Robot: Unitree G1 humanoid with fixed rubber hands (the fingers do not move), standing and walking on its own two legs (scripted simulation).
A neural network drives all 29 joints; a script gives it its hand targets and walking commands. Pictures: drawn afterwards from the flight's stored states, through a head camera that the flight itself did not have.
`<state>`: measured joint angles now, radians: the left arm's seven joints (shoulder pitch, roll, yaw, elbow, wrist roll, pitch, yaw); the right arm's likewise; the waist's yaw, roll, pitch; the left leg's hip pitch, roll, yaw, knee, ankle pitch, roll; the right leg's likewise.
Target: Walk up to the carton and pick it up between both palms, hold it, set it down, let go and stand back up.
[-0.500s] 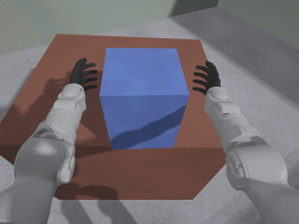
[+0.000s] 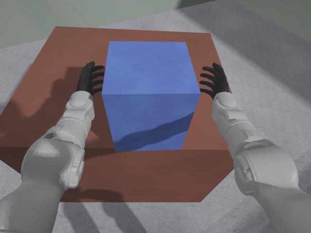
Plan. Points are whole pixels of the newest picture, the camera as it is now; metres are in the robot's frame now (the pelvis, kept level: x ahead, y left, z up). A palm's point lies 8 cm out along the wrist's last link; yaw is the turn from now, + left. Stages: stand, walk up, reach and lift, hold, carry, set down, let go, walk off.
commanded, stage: reach and lift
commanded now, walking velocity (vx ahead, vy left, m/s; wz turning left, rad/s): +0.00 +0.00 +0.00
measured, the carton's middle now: (148, 100) +0.47 +0.02 +0.06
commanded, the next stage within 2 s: none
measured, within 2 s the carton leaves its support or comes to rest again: leaves its support in 1.90 s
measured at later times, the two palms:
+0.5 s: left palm (91, 91) +0.45 +0.17 +0.12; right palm (207, 97) +0.43 -0.13 +0.12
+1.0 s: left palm (91, 92) +0.45 +0.17 +0.12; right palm (207, 99) +0.42 -0.13 +0.12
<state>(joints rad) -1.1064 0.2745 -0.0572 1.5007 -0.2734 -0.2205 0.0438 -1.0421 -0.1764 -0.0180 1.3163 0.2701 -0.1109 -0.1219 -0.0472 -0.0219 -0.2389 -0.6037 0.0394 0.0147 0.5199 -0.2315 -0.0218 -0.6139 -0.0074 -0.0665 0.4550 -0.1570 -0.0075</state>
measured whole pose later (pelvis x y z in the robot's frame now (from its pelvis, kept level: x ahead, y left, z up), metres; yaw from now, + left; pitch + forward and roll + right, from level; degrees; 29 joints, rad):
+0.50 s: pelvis +0.01 +0.01 +0.02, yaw +0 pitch +7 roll -1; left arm -0.95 0.06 0.55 1.15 0.34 -0.14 0.03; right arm -0.85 0.11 -0.62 0.95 -0.43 -0.14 -0.06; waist -0.04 -0.03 -0.05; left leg -0.27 0.02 0.03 0.33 -0.18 0.00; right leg -0.28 -0.02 -0.05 0.26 -0.10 0.02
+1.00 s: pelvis +0.03 +0.02 +0.02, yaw +0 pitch +2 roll -1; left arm -0.82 -0.05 0.56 0.85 0.39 0.04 -0.01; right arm -0.73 0.15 -0.58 0.80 -0.41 -0.13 -0.04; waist -0.02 -0.03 0.02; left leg -0.13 0.02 0.04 0.34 -0.23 0.00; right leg -0.15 -0.02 -0.05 0.26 -0.15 0.02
